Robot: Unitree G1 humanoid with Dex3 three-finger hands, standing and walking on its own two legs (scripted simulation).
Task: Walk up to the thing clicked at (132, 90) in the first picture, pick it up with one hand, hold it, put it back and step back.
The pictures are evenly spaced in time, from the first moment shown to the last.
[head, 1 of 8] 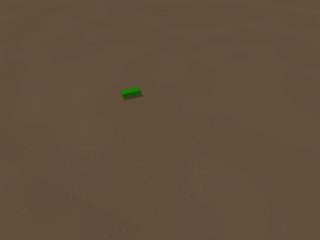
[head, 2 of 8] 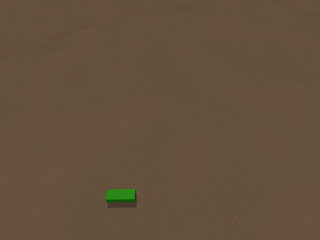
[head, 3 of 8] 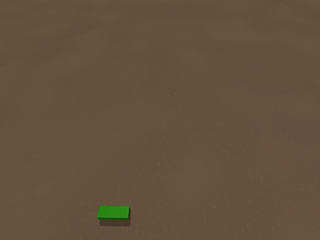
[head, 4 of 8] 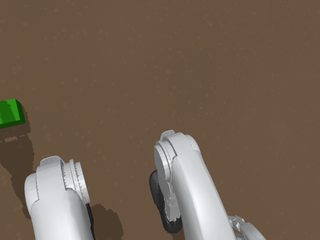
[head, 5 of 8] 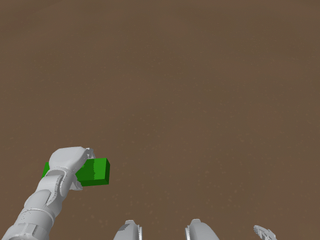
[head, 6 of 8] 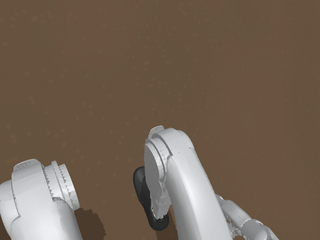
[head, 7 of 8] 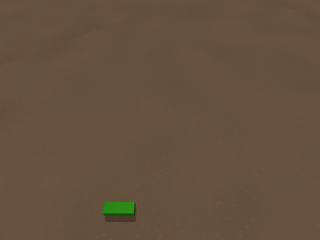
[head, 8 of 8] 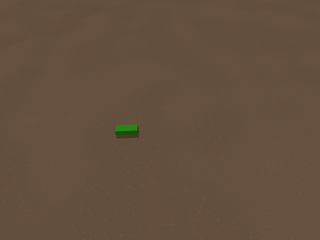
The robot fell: no
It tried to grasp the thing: yes
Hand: left
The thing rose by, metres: 0.68
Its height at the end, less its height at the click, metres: +0.00
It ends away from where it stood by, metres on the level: 0.01
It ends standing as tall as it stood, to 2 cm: yes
